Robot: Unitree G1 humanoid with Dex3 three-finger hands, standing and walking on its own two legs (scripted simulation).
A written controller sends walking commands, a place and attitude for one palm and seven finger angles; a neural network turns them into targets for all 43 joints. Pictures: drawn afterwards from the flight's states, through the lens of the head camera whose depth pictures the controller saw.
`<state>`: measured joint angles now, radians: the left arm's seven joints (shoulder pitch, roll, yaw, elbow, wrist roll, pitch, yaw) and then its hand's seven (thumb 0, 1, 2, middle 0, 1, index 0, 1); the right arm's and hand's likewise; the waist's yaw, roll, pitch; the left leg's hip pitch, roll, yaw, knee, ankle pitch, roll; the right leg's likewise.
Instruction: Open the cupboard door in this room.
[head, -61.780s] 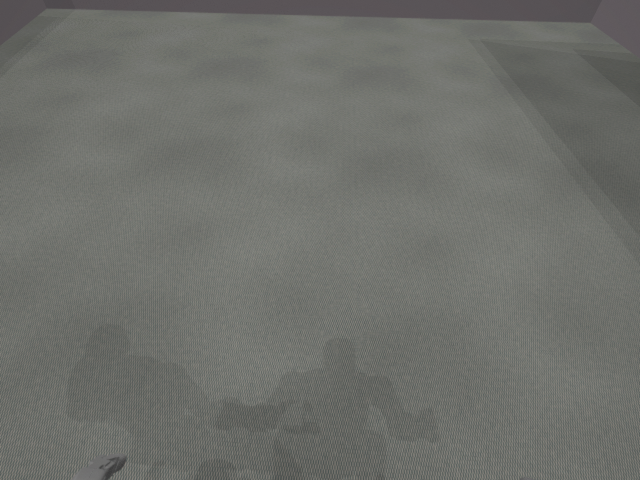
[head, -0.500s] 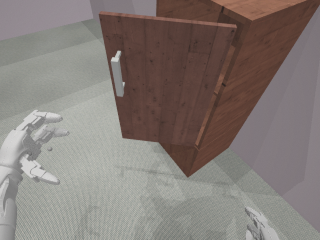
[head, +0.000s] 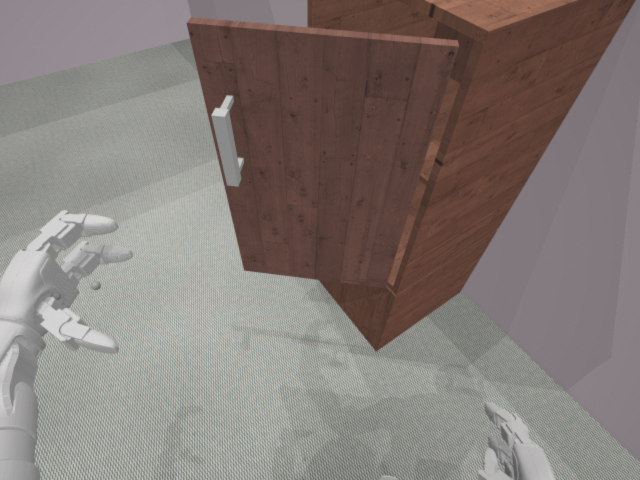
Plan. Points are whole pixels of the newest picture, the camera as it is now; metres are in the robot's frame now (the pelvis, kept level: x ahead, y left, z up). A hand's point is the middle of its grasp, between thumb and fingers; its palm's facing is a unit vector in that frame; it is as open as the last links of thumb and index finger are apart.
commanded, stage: move the hooked fingers beside the handle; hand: left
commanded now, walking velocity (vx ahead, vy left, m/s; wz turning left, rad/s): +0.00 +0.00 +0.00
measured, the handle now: (231, 142) +0.59 +0.19 +0.07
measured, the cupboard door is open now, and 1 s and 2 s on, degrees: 48 48 48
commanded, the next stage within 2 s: none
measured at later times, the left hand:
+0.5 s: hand (130, 231) +0.38 +0.27 +0.09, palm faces -0.04 -1.00 -0.02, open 14.0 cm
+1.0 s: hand (160, 189) +0.46 +0.26 +0.09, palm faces -0.09 -1.00 +0.00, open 14.0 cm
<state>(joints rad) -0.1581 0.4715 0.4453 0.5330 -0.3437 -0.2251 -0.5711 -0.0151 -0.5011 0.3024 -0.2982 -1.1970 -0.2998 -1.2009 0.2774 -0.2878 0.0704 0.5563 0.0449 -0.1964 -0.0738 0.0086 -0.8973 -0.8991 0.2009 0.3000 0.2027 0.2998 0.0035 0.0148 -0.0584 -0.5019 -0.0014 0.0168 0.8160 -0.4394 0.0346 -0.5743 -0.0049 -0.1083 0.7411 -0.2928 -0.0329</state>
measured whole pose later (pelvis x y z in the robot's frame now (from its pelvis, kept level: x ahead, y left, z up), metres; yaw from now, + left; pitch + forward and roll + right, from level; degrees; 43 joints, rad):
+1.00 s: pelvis +0.01 +0.02 -0.01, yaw -2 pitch +16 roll -2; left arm -0.72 0.60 0.44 1.06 -0.21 -0.32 -0.53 -0.02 -0.50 0.30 -0.30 -1.20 -0.30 -1.20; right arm 0.40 -0.29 0.06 0.58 0.03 -0.01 -0.03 0.00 -0.90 -0.90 0.20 0.30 0.20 0.30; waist -0.10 0.00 -0.09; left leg -0.69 0.00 0.05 0.88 -0.47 0.06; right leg -0.77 0.00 -0.07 0.78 -0.30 -0.01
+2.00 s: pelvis +0.03 +0.02 -0.01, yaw -3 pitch +20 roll -4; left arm -0.88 0.69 0.46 1.19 -0.13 -0.31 -0.49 -0.02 -0.50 0.30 -0.30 -1.20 -0.30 -1.20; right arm 0.42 -0.29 0.06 0.55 0.01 0.11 -0.01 0.00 -0.90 -0.90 0.20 0.30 0.20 0.30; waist -0.17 0.01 -0.10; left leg -0.77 0.03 0.04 0.91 -0.50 0.05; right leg -0.83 0.03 -0.09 0.78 -0.31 -0.02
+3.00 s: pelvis +0.02 +0.02 -0.02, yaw -3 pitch +21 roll -3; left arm -0.92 0.59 0.42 1.18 -0.10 -0.36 -0.36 -0.02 -0.50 0.30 -0.30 -1.20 -0.30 -1.20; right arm 0.42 -0.28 0.06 0.57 0.00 0.09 0.01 0.00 -0.90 -0.90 0.20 0.30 0.20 0.30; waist -0.18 0.02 -0.10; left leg -0.80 0.02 0.04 0.94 -0.50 0.05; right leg -0.87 0.02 -0.08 0.82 -0.31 -0.01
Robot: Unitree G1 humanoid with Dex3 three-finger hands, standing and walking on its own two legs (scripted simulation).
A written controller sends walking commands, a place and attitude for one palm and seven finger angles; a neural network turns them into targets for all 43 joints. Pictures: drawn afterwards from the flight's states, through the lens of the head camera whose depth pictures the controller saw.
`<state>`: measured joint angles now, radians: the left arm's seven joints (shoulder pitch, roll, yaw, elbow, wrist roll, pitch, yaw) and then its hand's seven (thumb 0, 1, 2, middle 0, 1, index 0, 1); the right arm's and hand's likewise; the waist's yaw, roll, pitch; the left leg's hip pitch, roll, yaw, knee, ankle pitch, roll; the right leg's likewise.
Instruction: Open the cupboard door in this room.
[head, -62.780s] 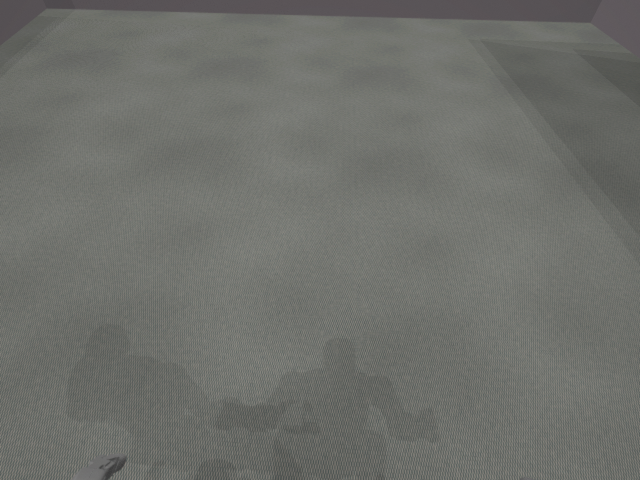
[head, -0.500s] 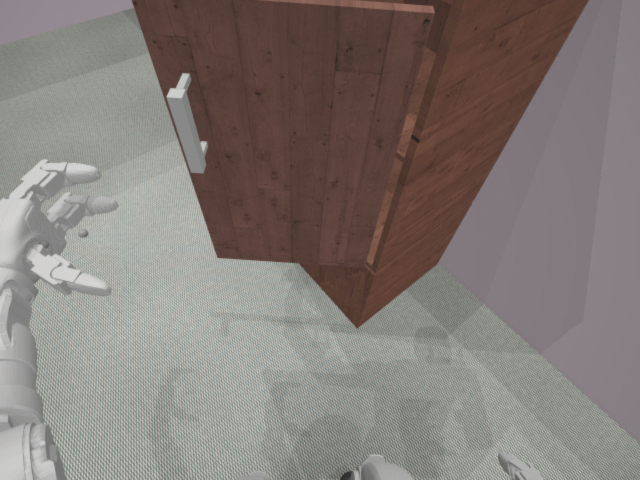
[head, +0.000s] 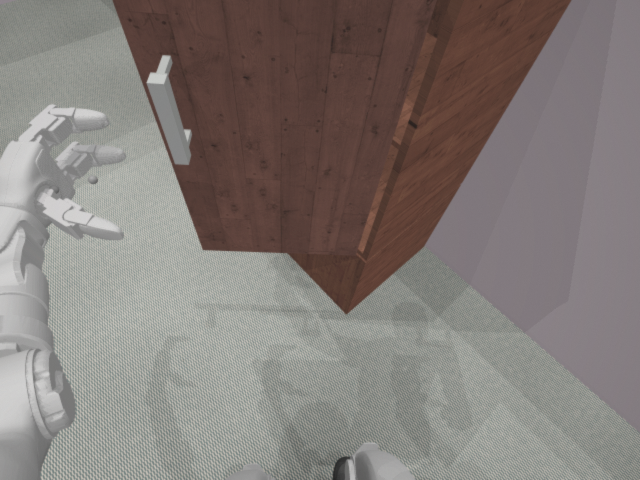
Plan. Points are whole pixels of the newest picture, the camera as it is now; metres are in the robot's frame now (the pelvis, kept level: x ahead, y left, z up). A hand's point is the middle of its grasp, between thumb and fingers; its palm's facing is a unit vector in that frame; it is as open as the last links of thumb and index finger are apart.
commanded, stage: move the hooked fingers beside the handle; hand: left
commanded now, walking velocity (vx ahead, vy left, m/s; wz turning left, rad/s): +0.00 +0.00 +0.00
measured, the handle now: (174, 113) +0.57 +0.19 +0.09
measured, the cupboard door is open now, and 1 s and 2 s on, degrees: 48 48 48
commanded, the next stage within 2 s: slide the fingers in behind the handle in 1.26 s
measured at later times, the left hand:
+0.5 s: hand (124, 135) +0.52 +0.24 +0.09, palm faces -0.03 -1.00 -0.02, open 14.0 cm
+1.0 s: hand (116, 143) +0.51 +0.25 +0.09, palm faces -0.04 -1.00 -0.01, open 14.0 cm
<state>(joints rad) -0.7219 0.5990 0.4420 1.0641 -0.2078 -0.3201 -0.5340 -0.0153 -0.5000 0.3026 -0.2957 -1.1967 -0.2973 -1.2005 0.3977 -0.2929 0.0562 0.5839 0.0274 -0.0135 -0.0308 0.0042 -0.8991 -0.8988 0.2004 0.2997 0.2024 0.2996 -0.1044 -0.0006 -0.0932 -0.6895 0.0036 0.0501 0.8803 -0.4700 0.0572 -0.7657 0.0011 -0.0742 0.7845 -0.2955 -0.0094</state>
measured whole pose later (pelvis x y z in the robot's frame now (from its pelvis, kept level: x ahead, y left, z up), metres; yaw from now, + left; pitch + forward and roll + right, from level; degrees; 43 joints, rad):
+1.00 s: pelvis +0.02 +0.00 +0.00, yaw -1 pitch +20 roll -4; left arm -0.88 0.69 0.46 1.19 -0.13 -0.31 -0.49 -0.02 -0.50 0.30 -0.30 -1.20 -0.30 -1.20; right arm 0.42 -0.29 0.06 0.55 0.01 0.11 -0.01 0.00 -0.90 -0.90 0.20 0.30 0.20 0.30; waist -0.17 0.01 -0.10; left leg -0.77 0.03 0.04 0.91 -0.50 0.05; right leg -0.83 0.03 -0.09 0.78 -0.31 -0.02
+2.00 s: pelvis +0.01 +0.00 -0.01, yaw -1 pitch +21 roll -3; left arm -0.92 0.59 0.42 1.18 -0.10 -0.36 -0.36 -0.02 -0.50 0.30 -0.30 -1.20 -0.30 -1.20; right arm 0.42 -0.28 0.06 0.57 0.00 0.09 0.01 0.00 -0.90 -0.90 0.20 0.30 0.20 0.30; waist -0.18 0.02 -0.10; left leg -0.80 0.02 0.04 0.94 -0.50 0.05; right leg -0.87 0.02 -0.08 0.82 -0.31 -0.01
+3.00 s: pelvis +0.00 -0.01 -0.01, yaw +0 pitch +21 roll -3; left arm -0.94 0.52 0.36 1.19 -0.10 -0.39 -0.28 -0.02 -0.50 0.30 -0.30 -1.20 -0.30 -1.20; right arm 0.44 -0.28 0.05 0.60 -0.01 0.06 0.01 0.00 -0.90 -0.90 0.20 0.30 0.20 0.30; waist -0.18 0.03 -0.09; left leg -0.80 0.01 0.04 0.94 -0.49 0.05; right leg -0.88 0.01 -0.08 0.83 -0.31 -0.02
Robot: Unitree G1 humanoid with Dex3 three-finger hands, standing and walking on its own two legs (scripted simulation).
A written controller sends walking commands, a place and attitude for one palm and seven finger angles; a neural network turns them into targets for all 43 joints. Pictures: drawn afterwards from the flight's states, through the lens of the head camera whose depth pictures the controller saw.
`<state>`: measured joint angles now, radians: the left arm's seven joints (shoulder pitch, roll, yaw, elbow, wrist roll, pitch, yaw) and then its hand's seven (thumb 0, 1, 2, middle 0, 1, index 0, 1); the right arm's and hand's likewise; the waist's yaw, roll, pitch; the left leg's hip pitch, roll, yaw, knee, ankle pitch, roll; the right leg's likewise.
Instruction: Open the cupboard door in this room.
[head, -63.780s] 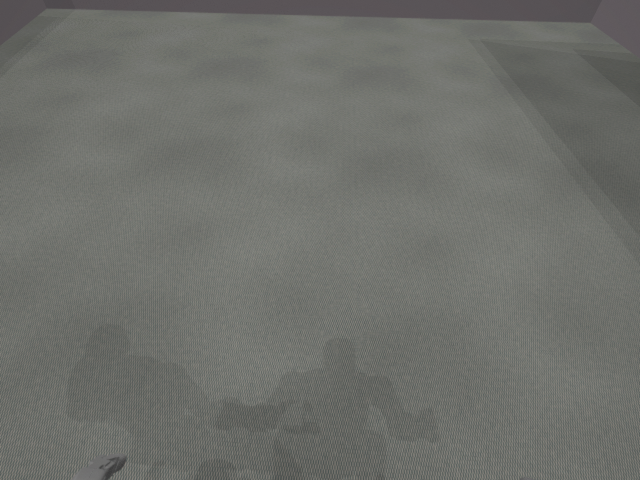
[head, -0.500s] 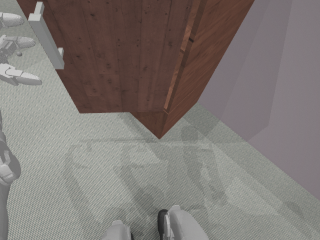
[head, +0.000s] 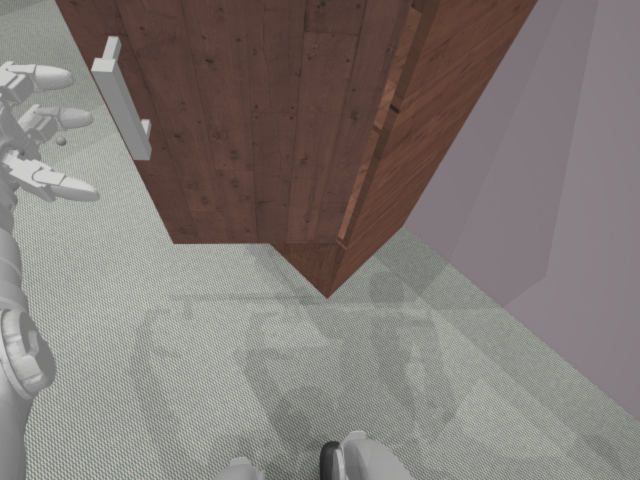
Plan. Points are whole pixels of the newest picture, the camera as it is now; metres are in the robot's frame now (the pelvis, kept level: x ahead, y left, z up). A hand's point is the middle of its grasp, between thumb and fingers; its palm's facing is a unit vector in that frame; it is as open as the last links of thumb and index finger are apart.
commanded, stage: move the hooked fingers beside the handle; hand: left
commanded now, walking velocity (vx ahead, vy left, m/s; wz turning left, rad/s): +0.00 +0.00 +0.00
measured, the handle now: (128, 103) +0.55 +0.20 +0.09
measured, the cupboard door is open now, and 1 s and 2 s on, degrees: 48 48 48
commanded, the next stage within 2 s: slide the fingers in behind the handle in 0.26 s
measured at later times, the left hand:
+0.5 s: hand (75, 140) +0.49 +0.25 +0.09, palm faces -0.04 -1.00 -0.02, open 14.0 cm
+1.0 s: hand (111, 138) +0.50 +0.21 +0.09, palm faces -0.03 -1.00 -0.02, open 14.0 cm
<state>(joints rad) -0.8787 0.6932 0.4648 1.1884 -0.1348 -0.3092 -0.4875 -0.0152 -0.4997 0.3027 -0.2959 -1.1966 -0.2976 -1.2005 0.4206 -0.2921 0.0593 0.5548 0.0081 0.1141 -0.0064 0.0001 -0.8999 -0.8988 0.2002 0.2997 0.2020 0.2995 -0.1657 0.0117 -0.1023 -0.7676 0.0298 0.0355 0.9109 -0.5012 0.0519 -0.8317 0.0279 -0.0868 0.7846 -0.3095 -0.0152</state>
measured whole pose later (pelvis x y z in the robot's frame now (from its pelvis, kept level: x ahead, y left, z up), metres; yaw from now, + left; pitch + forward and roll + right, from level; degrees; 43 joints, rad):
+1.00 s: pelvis -0.01 +0.00 +0.00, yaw +0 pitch +21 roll -3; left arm -0.92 0.59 0.42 1.18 -0.10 -0.36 -0.36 -0.02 -0.50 0.30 -0.30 -1.20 -0.30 -1.20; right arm 0.42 -0.28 0.06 0.57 0.00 0.09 0.01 0.00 -0.90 -0.90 0.20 0.30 0.20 0.30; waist -0.18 0.02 -0.10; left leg -0.80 0.02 0.04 0.94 -0.50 0.05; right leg -0.87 0.02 -0.08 0.82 -0.31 -0.01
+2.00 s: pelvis -0.01 +0.00 -0.01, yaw +0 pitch +21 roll -3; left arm -0.94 0.52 0.36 1.19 -0.10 -0.39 -0.28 -0.02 -0.50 0.30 -0.30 -1.20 -0.30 -1.20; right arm 0.44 -0.28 0.05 0.60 -0.01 0.06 0.01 0.00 -0.90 -0.90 0.20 0.30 0.20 0.30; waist -0.18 0.03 -0.09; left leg -0.80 0.01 0.04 0.94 -0.49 0.05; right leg -0.88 0.01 -0.08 0.83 -0.31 -0.02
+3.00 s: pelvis -0.02 -0.01 +0.00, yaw +1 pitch +20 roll -2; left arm -0.92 0.51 0.37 1.18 -0.10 -0.39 -0.27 0.00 0.74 0.82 -0.35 -1.31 -0.34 -1.35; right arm 0.43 -0.28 0.05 0.60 -0.01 0.06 0.01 0.00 -0.90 -0.90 0.20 0.30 0.20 0.30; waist -0.17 0.02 -0.10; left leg -0.80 0.02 0.04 0.93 -0.49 0.04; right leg -0.87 0.02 -0.08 0.83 -0.31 -0.03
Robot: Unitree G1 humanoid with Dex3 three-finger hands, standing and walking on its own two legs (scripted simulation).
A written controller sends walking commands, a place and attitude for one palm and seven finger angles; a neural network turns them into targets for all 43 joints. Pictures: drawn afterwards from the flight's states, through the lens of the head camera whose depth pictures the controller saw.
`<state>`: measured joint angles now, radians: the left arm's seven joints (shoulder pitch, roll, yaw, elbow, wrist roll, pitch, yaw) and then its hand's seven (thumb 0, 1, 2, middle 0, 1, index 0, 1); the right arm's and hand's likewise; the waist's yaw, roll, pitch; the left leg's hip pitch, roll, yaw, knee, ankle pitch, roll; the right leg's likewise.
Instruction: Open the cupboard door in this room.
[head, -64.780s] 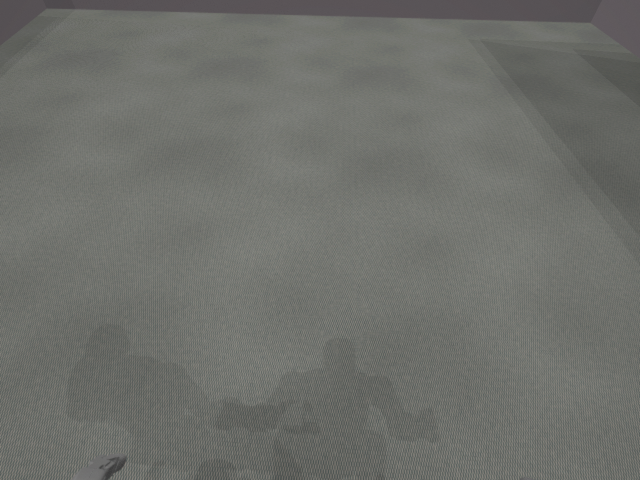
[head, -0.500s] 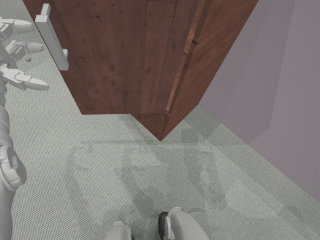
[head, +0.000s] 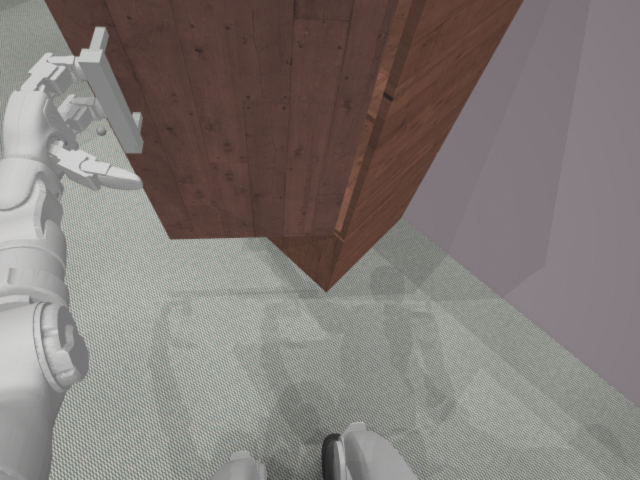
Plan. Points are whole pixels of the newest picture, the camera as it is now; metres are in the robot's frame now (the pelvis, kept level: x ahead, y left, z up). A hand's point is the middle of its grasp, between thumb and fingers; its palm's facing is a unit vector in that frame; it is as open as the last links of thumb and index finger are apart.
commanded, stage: slide the fingers in behind the handle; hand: left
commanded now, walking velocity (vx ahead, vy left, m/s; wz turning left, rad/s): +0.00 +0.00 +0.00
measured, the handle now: (118, 95) +0.56 +0.20 +0.09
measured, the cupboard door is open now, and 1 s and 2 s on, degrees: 48 48 48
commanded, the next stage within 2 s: close the thumb around the handle in 0.96 s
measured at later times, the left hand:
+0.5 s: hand (128, 135) +0.50 +0.19 +0.09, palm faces -0.04 -1.00 -0.02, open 14.0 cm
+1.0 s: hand (135, 132) +0.51 +0.18 +0.09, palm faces -0.04 -1.00 -0.03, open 14.0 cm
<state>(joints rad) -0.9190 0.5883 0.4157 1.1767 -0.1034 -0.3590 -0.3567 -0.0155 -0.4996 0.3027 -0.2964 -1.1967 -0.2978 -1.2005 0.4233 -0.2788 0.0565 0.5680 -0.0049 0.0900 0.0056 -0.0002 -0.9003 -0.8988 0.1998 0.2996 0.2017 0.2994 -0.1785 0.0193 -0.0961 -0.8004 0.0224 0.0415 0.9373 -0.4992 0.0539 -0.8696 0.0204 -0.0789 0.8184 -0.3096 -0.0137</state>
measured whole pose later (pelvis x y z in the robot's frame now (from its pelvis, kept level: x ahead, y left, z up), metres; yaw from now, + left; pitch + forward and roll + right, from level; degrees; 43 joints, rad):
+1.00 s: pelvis +0.00 +0.00 +0.00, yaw +0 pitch +21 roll -3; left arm -0.94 0.52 0.36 1.19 -0.10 -0.39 -0.28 -0.02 -0.50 0.30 -0.30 -1.20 -0.30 -1.20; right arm 0.44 -0.28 0.05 0.60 -0.01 0.06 0.01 0.00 -0.90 -0.90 0.20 0.30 0.20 0.30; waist -0.18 0.03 -0.09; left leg -0.80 0.01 0.04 0.94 -0.49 0.05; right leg -0.88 0.01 -0.08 0.83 -0.31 -0.02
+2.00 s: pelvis -0.01 -0.01 +0.00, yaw +1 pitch +20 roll -2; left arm -0.92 0.51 0.37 1.18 -0.10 -0.39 -0.27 0.00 0.74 0.82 -0.35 -1.31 -0.34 -1.35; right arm 0.43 -0.28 0.05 0.60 -0.01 0.06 0.01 0.00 -0.90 -0.90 0.20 0.30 0.20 0.30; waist -0.17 0.02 -0.10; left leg -0.80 0.02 0.04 0.93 -0.49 0.04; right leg -0.87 0.02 -0.08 0.83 -0.31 -0.03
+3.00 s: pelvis +0.01 -0.04 +0.02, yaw +3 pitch +7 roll +0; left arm 0.15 -0.07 -0.28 0.04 0.08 -0.14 0.52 0.01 0.70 0.78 -0.31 -1.32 -0.34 -1.33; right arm 0.22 -0.19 0.01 0.53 -0.05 0.05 0.03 0.01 -0.90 -0.90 0.20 0.30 0.20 0.30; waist -0.01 0.04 -0.10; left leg -0.42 0.00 0.01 0.75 -0.45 0.00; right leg -0.52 0.01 -0.10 0.74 -0.34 -0.06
